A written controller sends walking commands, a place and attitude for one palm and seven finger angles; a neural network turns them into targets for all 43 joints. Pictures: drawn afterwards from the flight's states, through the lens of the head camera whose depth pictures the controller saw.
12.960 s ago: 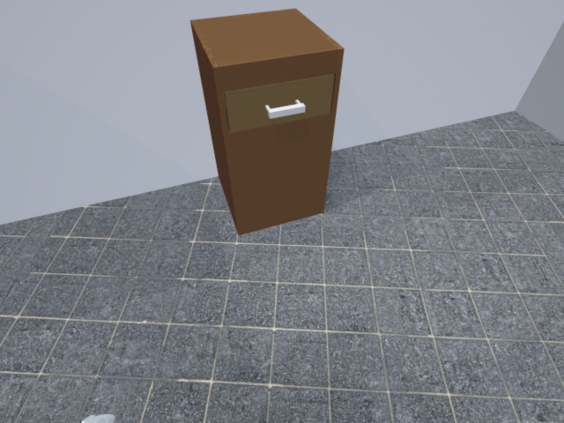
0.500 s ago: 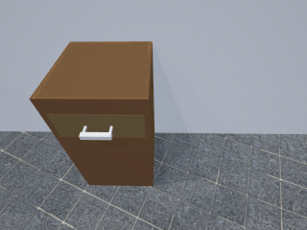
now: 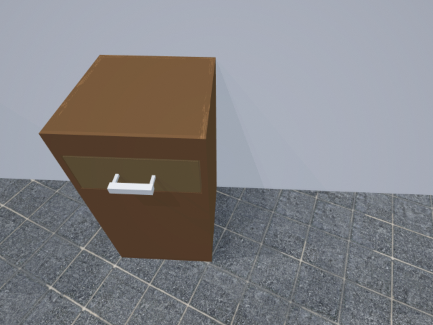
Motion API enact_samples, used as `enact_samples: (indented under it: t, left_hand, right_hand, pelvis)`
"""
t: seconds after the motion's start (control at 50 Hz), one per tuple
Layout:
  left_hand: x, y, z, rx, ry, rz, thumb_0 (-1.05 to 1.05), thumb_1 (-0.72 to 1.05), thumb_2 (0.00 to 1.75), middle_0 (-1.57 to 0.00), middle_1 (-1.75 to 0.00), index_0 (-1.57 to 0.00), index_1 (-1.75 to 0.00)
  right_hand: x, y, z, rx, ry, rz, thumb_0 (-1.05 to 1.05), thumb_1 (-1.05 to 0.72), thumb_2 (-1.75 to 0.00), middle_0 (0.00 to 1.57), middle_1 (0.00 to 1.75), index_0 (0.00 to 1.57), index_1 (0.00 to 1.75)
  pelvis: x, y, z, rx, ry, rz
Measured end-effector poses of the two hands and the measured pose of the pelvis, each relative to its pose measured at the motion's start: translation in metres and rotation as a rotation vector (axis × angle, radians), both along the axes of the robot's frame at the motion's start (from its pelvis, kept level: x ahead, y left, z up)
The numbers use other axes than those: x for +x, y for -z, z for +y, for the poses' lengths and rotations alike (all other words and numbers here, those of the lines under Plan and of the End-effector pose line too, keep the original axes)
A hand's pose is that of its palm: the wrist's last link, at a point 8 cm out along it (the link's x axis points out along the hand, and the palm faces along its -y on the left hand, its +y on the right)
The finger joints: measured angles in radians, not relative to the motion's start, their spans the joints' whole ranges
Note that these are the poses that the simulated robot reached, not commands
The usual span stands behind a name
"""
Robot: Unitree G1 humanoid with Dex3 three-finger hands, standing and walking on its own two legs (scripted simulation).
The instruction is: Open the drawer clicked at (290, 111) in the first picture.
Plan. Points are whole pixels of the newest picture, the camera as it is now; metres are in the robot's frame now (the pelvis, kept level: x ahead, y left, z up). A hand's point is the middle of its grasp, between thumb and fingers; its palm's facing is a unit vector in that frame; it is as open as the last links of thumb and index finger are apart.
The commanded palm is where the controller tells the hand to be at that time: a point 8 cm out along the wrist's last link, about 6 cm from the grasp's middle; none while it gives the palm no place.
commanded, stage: look again from close up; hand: left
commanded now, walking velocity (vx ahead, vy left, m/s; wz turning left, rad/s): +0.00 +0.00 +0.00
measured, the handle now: (133, 183) +0.51 +0.28 -0.14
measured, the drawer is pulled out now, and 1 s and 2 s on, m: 0.00 0.00 0.00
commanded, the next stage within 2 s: raise the hand with hooked fingers in 0.58 s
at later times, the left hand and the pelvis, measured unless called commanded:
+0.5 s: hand out of the picture +0.02 +0.24 -0.17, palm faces -0.01 -0.97 -0.22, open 7.3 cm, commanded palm none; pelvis -0.01 +0.06 +0.00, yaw -2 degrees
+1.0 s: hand (86, 283) +0.20 +0.27 -0.05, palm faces -0.03 -0.27 -0.96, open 8.0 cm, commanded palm +0.14 +0.29 -0.03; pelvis -0.02 +0.06 -0.03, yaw -4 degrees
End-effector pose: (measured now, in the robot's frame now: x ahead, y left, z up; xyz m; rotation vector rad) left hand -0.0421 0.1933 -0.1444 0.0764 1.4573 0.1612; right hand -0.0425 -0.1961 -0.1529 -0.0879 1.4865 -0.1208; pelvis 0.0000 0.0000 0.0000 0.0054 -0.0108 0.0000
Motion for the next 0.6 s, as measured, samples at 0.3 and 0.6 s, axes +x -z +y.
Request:
enact_samples:
  t: [0.3, 0.6]
  left_hand:
    - [0.030, 0.003, 0.056, 0.055, 0.082, -0.070, 0.01, 0.91, 0.90, -0.20, -0.30, -0.20, -0.30]
    - [0.050, -0.003, 0.096, 0.068, 0.104, -0.105, 0.00, 0.93, 0.90, -0.20, -0.30, -0.20, -0.30]
  right_hand:
    - [0.004, 0.004, 0.027, -0.016, 0.050, -0.103, 0.01, -0.91, -0.90, 0.19, 0.29, 0.20, 0.30]
    - [0.000, 0.003, 0.068, 0.011, 0.015, -0.077, 0.01, -0.91, -0.90, 0.20, 0.29, 0.20, 0.30]
  pelvis:
    - [-0.010, 0.007, 0.036, -0.025, 0.027, 0.007]
    - [-0.006, 0.003, 0.069, -0.001, 0.045, 0.001]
